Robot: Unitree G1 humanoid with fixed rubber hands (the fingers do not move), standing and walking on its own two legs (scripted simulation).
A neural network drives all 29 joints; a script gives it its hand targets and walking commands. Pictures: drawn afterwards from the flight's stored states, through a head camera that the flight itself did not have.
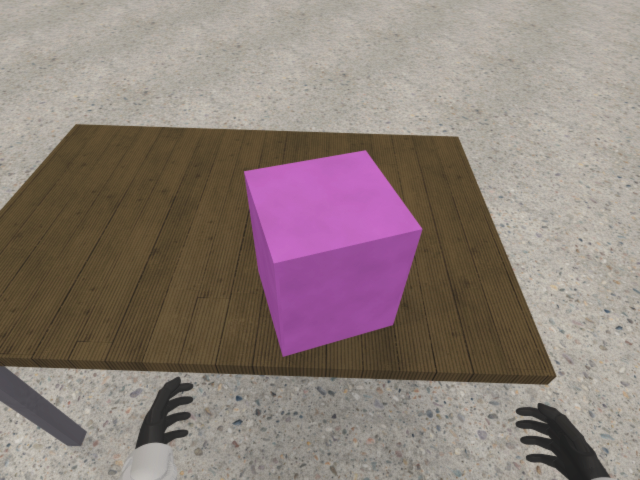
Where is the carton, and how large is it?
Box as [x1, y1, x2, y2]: [244, 150, 421, 356]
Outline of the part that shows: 365,150 244,171 258,271 283,356 391,325 393,323 421,232 421,228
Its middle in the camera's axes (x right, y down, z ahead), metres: +0.01 +0.02 +0.66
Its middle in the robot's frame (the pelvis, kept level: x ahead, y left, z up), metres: +0.47 +0.01 -0.02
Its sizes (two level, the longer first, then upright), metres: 0.210 0.200 0.250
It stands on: a table, 0.62 m high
